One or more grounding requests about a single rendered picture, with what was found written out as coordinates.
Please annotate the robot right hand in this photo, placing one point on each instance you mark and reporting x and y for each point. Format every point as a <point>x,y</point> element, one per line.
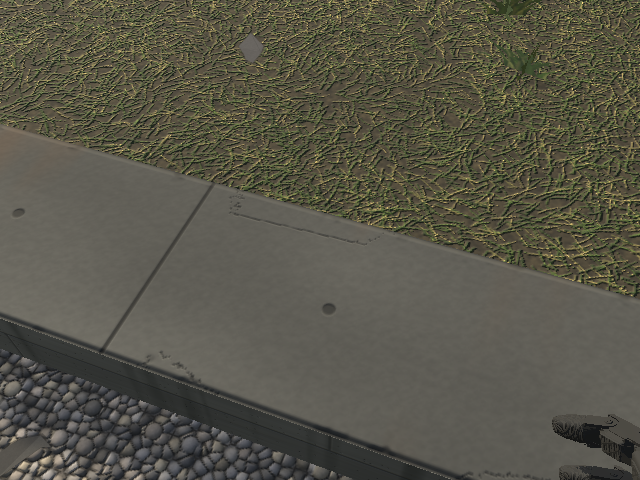
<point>617,437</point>

